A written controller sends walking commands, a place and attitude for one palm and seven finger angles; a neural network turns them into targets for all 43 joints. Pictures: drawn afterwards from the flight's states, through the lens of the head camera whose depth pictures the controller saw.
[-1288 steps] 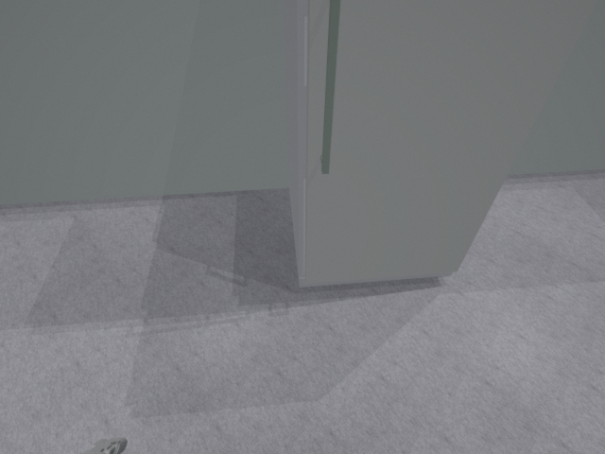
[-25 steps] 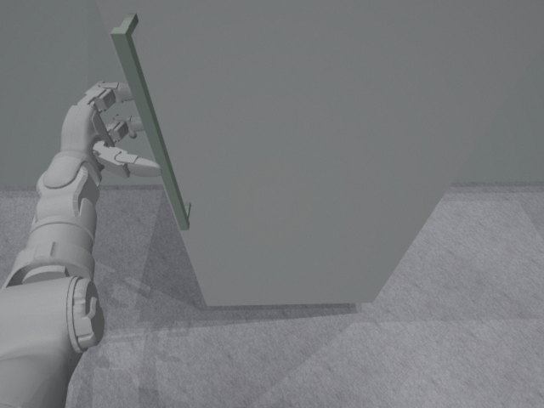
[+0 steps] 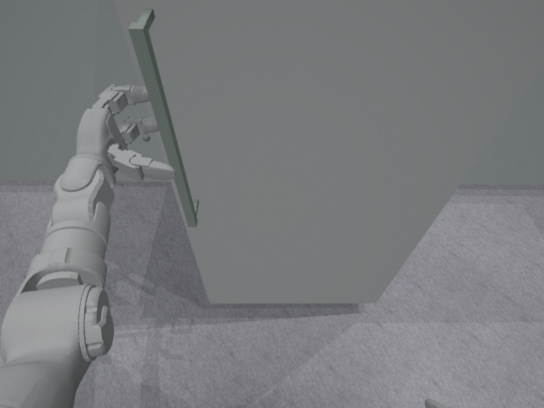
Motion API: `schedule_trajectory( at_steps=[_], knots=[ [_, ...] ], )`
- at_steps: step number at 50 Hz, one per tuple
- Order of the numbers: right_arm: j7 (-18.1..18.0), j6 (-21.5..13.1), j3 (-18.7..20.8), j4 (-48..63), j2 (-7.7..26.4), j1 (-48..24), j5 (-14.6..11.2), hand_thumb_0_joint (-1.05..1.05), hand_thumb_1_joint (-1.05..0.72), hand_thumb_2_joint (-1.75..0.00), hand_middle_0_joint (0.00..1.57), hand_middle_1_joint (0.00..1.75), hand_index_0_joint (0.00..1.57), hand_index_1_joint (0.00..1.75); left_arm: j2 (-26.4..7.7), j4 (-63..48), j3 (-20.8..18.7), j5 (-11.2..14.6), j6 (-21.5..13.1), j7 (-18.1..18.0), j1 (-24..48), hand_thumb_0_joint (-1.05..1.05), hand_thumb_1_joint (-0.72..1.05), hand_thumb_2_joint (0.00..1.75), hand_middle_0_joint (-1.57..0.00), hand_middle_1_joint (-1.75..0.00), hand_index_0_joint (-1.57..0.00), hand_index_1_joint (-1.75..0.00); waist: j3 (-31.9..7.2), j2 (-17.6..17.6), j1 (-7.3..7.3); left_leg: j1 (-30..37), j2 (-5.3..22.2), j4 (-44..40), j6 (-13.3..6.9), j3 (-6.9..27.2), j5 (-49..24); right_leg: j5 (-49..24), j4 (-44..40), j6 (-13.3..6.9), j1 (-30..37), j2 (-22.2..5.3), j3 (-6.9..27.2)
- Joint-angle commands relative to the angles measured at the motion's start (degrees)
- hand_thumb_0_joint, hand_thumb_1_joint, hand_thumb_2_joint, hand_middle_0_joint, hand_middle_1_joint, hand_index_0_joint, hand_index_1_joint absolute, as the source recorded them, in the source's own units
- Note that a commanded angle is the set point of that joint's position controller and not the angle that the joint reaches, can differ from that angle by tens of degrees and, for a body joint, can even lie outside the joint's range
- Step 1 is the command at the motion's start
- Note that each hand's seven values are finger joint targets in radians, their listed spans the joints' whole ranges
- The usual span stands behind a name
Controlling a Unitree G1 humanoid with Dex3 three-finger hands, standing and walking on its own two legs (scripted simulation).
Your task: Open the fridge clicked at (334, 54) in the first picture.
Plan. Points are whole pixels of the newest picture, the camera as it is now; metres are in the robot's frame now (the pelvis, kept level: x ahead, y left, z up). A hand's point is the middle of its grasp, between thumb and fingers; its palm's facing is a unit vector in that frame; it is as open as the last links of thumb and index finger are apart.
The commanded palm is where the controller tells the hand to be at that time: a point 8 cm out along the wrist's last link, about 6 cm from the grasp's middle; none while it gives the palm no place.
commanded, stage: slide the fingers in behind the handle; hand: left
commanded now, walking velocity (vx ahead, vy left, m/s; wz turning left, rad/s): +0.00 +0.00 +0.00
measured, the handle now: (175, 144) +0.50 +0.16 +0.10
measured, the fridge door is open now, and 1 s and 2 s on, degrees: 0 0 0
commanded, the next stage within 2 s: grip the handle and tug to test in 1.30 s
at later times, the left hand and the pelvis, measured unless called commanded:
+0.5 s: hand (168, 138) +0.46 +0.15 +0.15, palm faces +0.00 -1.00 +0.01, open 13.9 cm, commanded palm +0.43 +0.20 +0.16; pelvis +0.00 -0.01 +0.00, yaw +0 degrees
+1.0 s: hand (175, 138) +0.46 +0.14 +0.16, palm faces +0.01 -1.00 +0.01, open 14.0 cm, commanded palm +0.43 +0.19 +0.16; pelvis +0.00 -0.02 +0.00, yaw +0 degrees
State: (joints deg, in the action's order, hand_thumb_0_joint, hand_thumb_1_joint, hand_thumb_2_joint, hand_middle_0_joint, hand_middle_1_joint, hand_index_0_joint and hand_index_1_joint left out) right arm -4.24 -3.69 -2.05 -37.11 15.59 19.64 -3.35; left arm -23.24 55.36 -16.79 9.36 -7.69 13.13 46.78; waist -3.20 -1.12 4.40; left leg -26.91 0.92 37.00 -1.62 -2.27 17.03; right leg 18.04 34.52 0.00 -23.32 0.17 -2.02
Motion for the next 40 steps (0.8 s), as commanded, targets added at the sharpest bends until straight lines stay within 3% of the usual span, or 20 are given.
schedule_trajectory(
  at_steps=[1, 7, 11, 12, 13, 14, 16, 17, 20, 22, 24, 26, 27, 28, 32, 35, 37, 38, 40],
  knots=[
    [-0.17, -2.41, 3.23, 5.0, 8.73, 2.33, 0.17, 0.0, -0.9, -0.9, 0.2, 0.3, 0.2, 0.3, -11.17, -13.52, -0.5, 1.33, -4.06, 0.06, 28.86, 0.0, -0.5, 0.3, -0.3, -1.2, -0.3, -1.2, -19.49, -2.81, 0.65, 17.13, 0.18, -3.7, 0.03, 4.22, -14.49, -14.86, -3.46, -1.38, -0.47, 1.52, -0.22],
    [-0.08, -2.06, 3.41, 4.92, 8.89, 2.87, 0.25, 0.0, -0.9, -0.9, 0.2, 0.3, 0.2, 0.3, -11.28, -12.07, -1.2, 1.77, -3.16, -0.3, 27.67, 0.0, -0.5, 0.3, -0.3, -1.2, -0.3, -1.2, -18.4, 0.75, 0.62, 14.97, -0.02, -3.24, -0.4, 3.71, -15.65, -16.98, -3.52, -1.26, 1.49, 1.46, -0.23],
    [0.36, -2.29, 3.59, 5.19, 8.21, 1.93, 0.15, 0.0, -0.9, -0.9, 0.2, 0.3, 0.2, 0.3, -7.67, -17.55, 1.84, 1.27, -3.42, -0.55, 27.6, 0.0, -0.5, 0.3, -0.3, -1.2, -0.3, -1.2, -21.44, -5.12, 0.27, 19.64, 0.26, -2.83, 0.29, 4.26, -19.12, -17.72, -2.94, -1.5, -0.22, 1.58, -0.36],
    [0.46, -2.31, 3.53, 5.25, 8.13, 2.3, 0.29, 0.0, -0.9, -0.9, 0.2, 0.3, 0.2, 0.3, -5.98, -17.35, 2.93, 1.61, -3.29, -0.76, 26.88, 0.0, -0.5, 0.3, -0.3, -1.2, -0.3, -1.2, -20.75, -3.21, 0.56, 19.25, 0.26, -2.66, 0.12, 4.44, -19.7, -17.86, -3.01, -1.49, 0.13, 1.65, -0.68],
    [0.53, -2.26, 3.53, 4.97, 8.24, 1.95, 0.15, 0.0, -0.9, -0.9, 0.2, 0.3, 0.2, 0.3, -6.73, -17.67, 2.49, 1.59, -3.08, -0.95, 27.23, 0.0, -0.5, 0.3, -0.3, -1.2, -0.3, -1.2, -19.77, -3.64, 0.6, 18.85, 0.45, -2.94, 0.24, 4.54, -19.03, -17.42, -3.19, -1.44, -0.52, 1.74, -0.63],
    [0.61, -2.25, 3.57, 4.93, 8.23, 1.99, 0.19, 0.0, -0.9, -0.9, 0.2, 0.3, 0.2, 0.3, -5.85, -16.68, 2.64, 1.92, -2.56, -1.1, 26.61, 0.0, -0.5, 0.3, -0.3, -1.2, -0.3, -1.2, -18.93, -1.03, 0.71, 18.0, 0.33, -3.25, 0.11, 4.55, -17.49, -16.86, -3.41, -1.34, -0.21, 1.87, -0.79],
    [0.39, -2.11, 3.52, 4.78, 8.49, 1.99, 0.24, 0.0, -0.9, -0.9, 0.2, 0.3, 0.2, 0.3, -7.57, -15.33, 0.93, 2.17, -1.79, -1.72, 27.62, 0.0, -0.5, 0.3, -0.3, -1.2, -0.3, -1.2, -17.38, 1.23, 0.72, 15.57, 0.17, -3.92, -0.16, 4.19, -14.69, -15.97, -3.82, -1.25, 0.64, 1.79, -0.65],
    [0.24, -1.85, 3.55, 4.82, 8.69, 2.2, 0.34, 0.0, -0.9, -0.9, 0.2, 0.3, 0.2, 0.3, -10.08, -14.66, -1.27, 1.97, -1.7, -2.3, 25.95, 0.0, -0.5, 0.3, -0.3, -1.2, -0.3, -1.2, -17.62, 1.81, -0.26, 14.58, 0.0, -3.83, -0.29, 4.0, -15.15, -16.34, -3.81, -1.42, 2.38, 1.57, -0.57],
    [0.43, -2.02, 3.22, 5.29, 7.89, 1.45, 0.44, 0.0, -0.9, -0.9, 0.2, 0.3, 0.2, 0.3, -9.98, -17.45, -0.99, 0.56, -2.31, -3.91, 28.52, 0.0, -0.5, 0.3, -0.3, -1.2, -0.3, -1.2, -19.11, -1.29, -0.29, 15.16, -0.35, -3.81, -0.28, 3.47, -15.24, -17.28, -3.44, -1.26, 2.59, 1.38, -0.1],
    [0.46, -1.91, 3.27, 5.2, 7.95, 1.86, 0.71, 0.0, -0.9, -0.9, 0.2, 0.3, 0.2, 0.3, -11.84, -17.17, -2.27, -0.28, -3.28, -4.78, 27.51, 0.0, -0.5, 0.3, -0.3, -1.2, -0.3, -1.2, -19.57, -0.05, -0.5, 14.72, -0.34, -3.43, -0.46, 3.39, -16.13, -18.11, -3.34, -1.26, 3.92, 1.35, 0.06],
    [0.7, -2.04, 3.19, 5.52, 7.44, 1.23, 0.44, 0.0, -0.9, -0.9, 0.2, 0.3, 0.2, 0.3, -8.65, -18.0, 0.39, -0.53, -3.73, -4.66, 27.17, 0.0, -0.5, 0.3, -0.3, -1.2, -0.3, -1.2, -19.55, -1.6, -0.2, 15.46, -0.3, -3.53, -0.33, 3.12, -16.33, -18.71, -3.25, -1.25, 3.21, 1.48, 0.13],
    [0.59, -2.13, 3.27, 5.14, 7.53, 1.22, 0.4, 0.0, -0.9, -0.9, 0.2, 0.3, 0.2, 0.3, -7.69, -16.14, 1.17, -0.27, -3.69, -4.18, 27.87, 0.0, -0.5, 0.3, -0.3, -1.2, -0.3, -1.2, -18.35, 0.17, 0.5, 14.89, -0.3, -3.61, -0.45, 2.94, -14.15, -17.57, -3.83, -1.07, 2.72, 1.54, 0.28],
    [0.36, -1.94, 3.45, 5.03, 7.92, 1.83, 0.53, 0.0, -0.9, -0.9, 0.2, 0.3, 0.2, 0.3, -9.69, -15.29, -0.73, 0.09, -3.79, -4.16, 27.28, 0.0, -0.5, 0.3, -0.3, -1.2, -0.3, -1.2, -18.87, 2.11, 0.29, 14.18, -0.42, -3.58, -0.67, 2.98, -13.87, -17.49, -3.97, -1.11, 4.23, 1.44, 0.24],
    [0.29, -1.89, 3.29, 5.36, 7.89, 1.24, 0.32, 0.0, -0.9, -0.9, 0.2, 0.3, 0.2, 0.3, -9.96, -15.64, -0.84, 0.24, -3.66, -3.75, 27.22, 0.0, -0.5, 0.3, -0.3, -1.2, -0.3, -1.2, -19.07, 1.2, -0.09, 13.98, -0.47, -3.89, -0.65, 2.69, -13.89, -18.28, -3.93, -1.14, 4.73, 1.43, 0.55],
    [0.18, -2.03, 3.29, 5.24, 7.5, 1.22, 0.27, 0.0, -0.9, -0.9, 0.2, 0.3, 0.2, 0.3, -6.93, -15.73, 1.58, 0.81, -3.19, -2.89, 27.99, 0.0, -0.5, 0.3, -0.3, -1.2, -0.3, -1.2, -19.23, -0.97, 0.48, 15.06, -0.77, -3.47, -0.77, 2.33, -14.55, -19.16, -4.23, -1.15, 4.35, 1.29, 0.6],
    [0.37, -1.93, 3.25, 5.28, 7.43, 1.01, 0.22, 0.0, -0.9, -0.9, 0.2, 0.3, 0.2, 0.3, -7.35, -15.42, 0.72, 1.07, -2.99, -2.92, 25.81, 0.0, -0.5, 0.3, -0.3, -1.2, -0.3, -1.2, -18.61, -0.09, -0.29, 13.95, -0.86, -3.66, -0.73, 2.23, -14.09, -19.59, -4.27, -1.08, 4.83, 1.33, 0.65],
    [0.32, -1.75, 3.3, 5.16, 7.59, 1.16, 0.24, 0.0, -0.9, -0.9, 0.2, 0.3, 0.2, 0.3, -7.42, -15.18, 0.99, 1.03, -3.02, -3.25, 26.18, 0.0, -0.5, 0.3, -0.3, -1.2, -0.3, -1.2, -17.99, 1.02, 0.18, 13.51, -0.87, -3.67, -0.88, 2.26, -13.75, -19.07, -4.43, -1.03, 5.06, 1.23, 0.58],
    [0.33, -1.79, 3.29, 5.27, 7.55, 1.04, 0.19, 0.0, -0.9, -0.9, 0.2, 0.3, 0.2, 0.3, -7.89, -13.86, -0.19, 1.26, -2.7, -3.48, 25.15, 0.0, -0.5, 0.3, -0.3, -1.2, -0.3, -1.2, -17.36, 2.94, -0.21, 12.37, -0.94, -3.86, -1.02, 2.09, -12.82, -18.92, -4.66, -0.81, 5.18, 1.27, 0.76],
    [0.36, -1.61, 3.3, 5.37, 7.62, 0.93, 0.18, 0.0, -0.9, -0.9, 0.2, 0.3, 0.2, 0.3, -9.22, -14.57, -0.99, 1.03, -2.61, -3.74, 24.97, 0.0, -0.5, 0.3, -0.3, -1.2, -0.3, -1.2, -17.59, 2.09, -0.71, 11.91, -0.97, -4.17, -0.92, 1.88, -12.55, -19.08, -4.59, -0.88, 6.05, 1.1, 0.92]
  ],
)
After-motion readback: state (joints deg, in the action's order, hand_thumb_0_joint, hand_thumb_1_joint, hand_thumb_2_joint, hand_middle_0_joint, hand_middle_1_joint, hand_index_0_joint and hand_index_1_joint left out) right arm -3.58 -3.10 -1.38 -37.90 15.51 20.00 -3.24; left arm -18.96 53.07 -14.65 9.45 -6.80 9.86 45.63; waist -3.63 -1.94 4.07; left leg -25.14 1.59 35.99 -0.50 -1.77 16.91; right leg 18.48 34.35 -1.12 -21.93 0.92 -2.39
